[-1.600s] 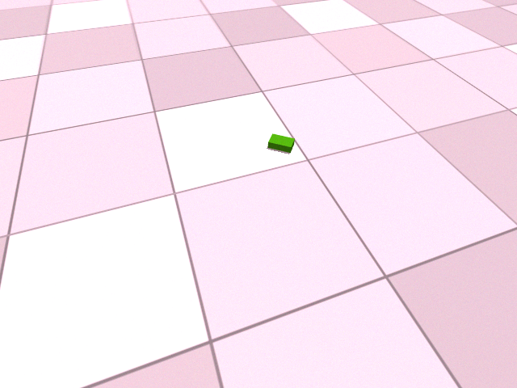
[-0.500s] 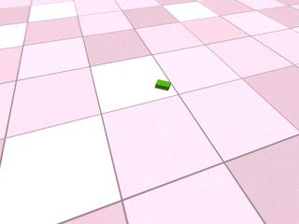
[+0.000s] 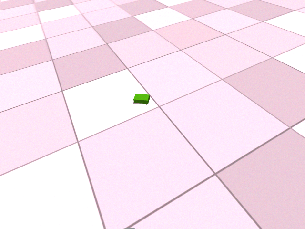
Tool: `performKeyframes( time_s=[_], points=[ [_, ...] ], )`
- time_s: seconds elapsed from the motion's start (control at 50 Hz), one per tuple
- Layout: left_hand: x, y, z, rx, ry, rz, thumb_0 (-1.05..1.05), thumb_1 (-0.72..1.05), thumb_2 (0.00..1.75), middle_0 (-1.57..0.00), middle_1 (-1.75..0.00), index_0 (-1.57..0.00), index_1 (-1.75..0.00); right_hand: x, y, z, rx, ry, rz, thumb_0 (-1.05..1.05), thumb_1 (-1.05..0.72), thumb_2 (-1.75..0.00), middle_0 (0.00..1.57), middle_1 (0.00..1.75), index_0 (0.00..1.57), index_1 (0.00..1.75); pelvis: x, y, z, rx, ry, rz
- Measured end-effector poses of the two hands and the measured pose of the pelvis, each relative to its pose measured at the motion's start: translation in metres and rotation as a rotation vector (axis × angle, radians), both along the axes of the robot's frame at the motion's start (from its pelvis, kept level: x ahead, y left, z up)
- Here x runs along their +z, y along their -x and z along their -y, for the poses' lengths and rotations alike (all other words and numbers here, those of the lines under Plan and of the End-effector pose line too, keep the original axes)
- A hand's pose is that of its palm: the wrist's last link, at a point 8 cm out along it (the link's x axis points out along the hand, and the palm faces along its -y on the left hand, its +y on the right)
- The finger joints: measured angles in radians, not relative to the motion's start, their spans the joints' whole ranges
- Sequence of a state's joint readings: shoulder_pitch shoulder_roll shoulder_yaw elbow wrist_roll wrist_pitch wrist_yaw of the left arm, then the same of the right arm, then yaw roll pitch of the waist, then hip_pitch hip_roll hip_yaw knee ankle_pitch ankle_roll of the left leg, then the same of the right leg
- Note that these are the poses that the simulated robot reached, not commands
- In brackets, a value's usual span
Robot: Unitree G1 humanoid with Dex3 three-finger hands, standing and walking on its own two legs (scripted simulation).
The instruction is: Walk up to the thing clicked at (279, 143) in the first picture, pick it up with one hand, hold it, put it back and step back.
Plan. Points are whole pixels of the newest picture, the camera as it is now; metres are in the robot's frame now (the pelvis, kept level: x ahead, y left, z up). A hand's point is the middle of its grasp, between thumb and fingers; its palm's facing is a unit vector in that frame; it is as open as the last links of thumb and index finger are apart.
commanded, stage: walk up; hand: left
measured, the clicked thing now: (141, 98) +1.38 +0.21 -0.73
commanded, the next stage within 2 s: none
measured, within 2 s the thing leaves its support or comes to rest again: neither
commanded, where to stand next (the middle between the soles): +0.97 +0.01 m, yaw -9 degrees
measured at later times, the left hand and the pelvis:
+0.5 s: hand (77, 167) +0.35 +0.32 -0.13, palm faces -0.18 -0.92 -0.35, open 7.4 cm; pelvis +0.24 +0.05 +0.02, yaw -7 degrees
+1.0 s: hand (105, 118) +0.56 +0.25 -0.11, palm faces -0.16 -0.90 -0.40, open 7.4 cm; pelvis +0.45 +0.00 +0.01, yaw -10 degrees
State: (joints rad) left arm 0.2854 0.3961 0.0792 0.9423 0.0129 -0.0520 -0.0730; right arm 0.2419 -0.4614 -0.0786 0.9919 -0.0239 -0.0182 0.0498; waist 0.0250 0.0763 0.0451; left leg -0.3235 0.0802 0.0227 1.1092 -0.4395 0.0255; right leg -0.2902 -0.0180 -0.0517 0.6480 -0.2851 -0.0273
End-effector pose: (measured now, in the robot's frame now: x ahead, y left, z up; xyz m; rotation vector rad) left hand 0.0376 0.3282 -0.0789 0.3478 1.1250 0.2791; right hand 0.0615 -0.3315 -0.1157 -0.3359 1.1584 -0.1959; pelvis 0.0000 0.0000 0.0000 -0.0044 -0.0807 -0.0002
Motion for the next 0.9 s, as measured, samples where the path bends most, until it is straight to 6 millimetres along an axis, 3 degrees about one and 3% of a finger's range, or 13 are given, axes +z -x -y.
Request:
performKeyframes(
  time_s=[0.12,0.22,0.36,0.52,0.62,0.72,0.82,0.9],
  points=[
    [-0.002,-0.027,0.015,-0.017,0.055,-0.068,0.01,0.90,0.89,-0.21,-0.30,-0.21,-0.30,0.025,-0.064,-0.014,0.027,-0.038,0.083,0.01,-0.91,-0.89,0.20,0.30,0.20,0.30,0.015,-0.047,0.001,-0.045,0.009,-0.010],
    [-0.013,-0.076,0.005,-0.051,0.077,-0.088,0.01,0.90,0.89,-0.21,-0.30,-0.21,-0.31,0.036,-0.105,-0.018,0.022,-0.001,0.065,0.01,-0.91,-0.89,0.20,0.30,0.20,0.30,0.014,-0.095,-0.009,-0.062,0.026,-0.031],
    [-0.041,-0.182,-0.030,-0.123,0.071,-0.090,0.01,0.90,0.89,-0.21,-0.30,-0.21,-0.30,0.041,-0.171,-0.036,-0.029,0.081,0.105,0.01,-0.91,-0.89,0.20,0.30,0.20,0.30,-0.004,-0.173,-0.040,-0.093,-0.005,-0.043],
    [-0.013,-0.325,-0.031,-0.244,0.063,0.014,0.01,0.91,0.89,-0.20,-0.30,-0.20,-0.30,0.054,-0.184,-0.059,-0.151,0.052,0.073,0.00,-0.91,-0.89,0.20,0.30,0.20,0.30,0.017,-0.247,-0.047,-0.123,-0.002,-0.031],
    [0.002,-0.398,-0.019,-0.290,0.053,0.048,0.01,0.91,0.89,-0.20,-0.30,-0.20,-0.30,0.042,-0.193,-0.057,-0.188,0.024,-0.010,0.01,-0.90,-0.89,0.21,0.30,0.21,0.30,0.018,-0.291,-0.042,-0.142,-0.023,-0.028],
    [0.006,-0.463,0.007,-0.333,0.033,0.055,0.01,0.91,0.89,-0.20,-0.30,-0.20,-0.30,0.016,-0.224,-0.042,-0.216,-0.010,-0.051,0.01,-0.90,-0.89,0.21,0.30,0.21,0.30,0.007,-0.341,-0.027,-0.156,-0.039,-0.034],
    [0.001,-0.515,0.034,-0.320,0.007,0.108,0.01,0.90,0.89,-0.20,-0.30,-0.20,-0.30,-0.012,-0.280,-0.023,-0.208,-0.040,-0.068,0.01,-0.91,-0.89,0.20,0.30,0.20,0.30,-0.008,-0.390,-0.003,-0.155,-0.008,-0.031],
    [0.009,-0.525,0.044,-0.270,0.021,0.113,0.01,0.90,0.89,-0.21,-0.30,-0.20,-0.30,-0.003,-0.341,-0.017,-0.158,-0.056,-0.031,0.01,-0.91,-0.89,0.20,0.30,0.20,0.30,0.004,-0.419,0.004,-0.161,-0.022,-0.023]
  ],
)
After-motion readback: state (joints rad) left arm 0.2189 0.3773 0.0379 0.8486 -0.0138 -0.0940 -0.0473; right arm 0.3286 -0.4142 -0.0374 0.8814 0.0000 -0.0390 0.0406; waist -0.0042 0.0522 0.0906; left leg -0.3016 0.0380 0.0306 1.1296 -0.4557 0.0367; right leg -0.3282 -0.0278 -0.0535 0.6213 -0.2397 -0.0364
